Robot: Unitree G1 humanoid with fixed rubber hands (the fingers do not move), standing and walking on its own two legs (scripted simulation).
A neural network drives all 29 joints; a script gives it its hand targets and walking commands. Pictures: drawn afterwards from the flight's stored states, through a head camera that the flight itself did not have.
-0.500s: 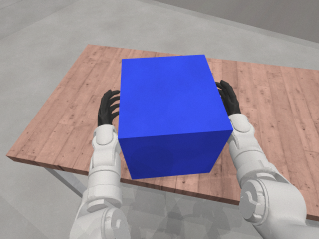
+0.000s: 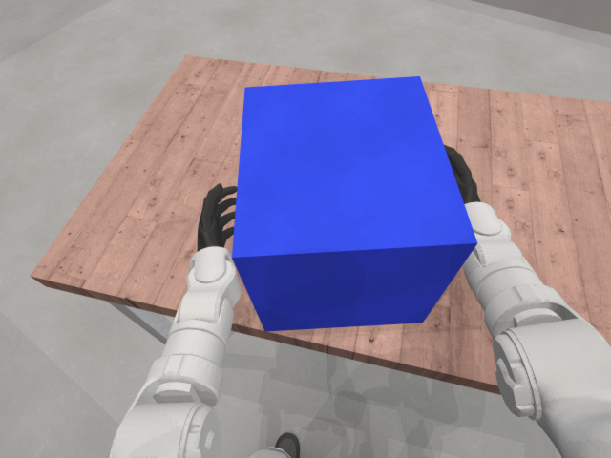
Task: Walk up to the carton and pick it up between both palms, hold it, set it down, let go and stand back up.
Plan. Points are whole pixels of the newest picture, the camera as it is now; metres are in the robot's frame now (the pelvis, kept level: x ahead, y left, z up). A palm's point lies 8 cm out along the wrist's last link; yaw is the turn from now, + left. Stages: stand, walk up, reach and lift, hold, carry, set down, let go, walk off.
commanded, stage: set down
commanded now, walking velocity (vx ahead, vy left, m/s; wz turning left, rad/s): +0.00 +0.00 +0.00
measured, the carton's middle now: (338, 211) +0.42 +0.08 +0.05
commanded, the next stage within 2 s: none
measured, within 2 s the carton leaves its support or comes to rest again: neither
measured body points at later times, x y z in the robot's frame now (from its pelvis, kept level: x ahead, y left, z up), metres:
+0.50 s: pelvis -0.02 +0.00 +0.00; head +0.08 +0.00 +0.43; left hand +0.35 +0.27 +0.07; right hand +0.50 -0.10 +0.08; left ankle +0.04 +0.14 -0.74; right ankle -0.03 -0.10 -0.74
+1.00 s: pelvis -0.04 +0.00 +0.00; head +0.01 +0.01 +0.45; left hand +0.30 +0.26 +0.13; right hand +0.44 -0.12 +0.14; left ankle +0.04 +0.14 -0.74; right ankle -0.03 -0.10 -0.74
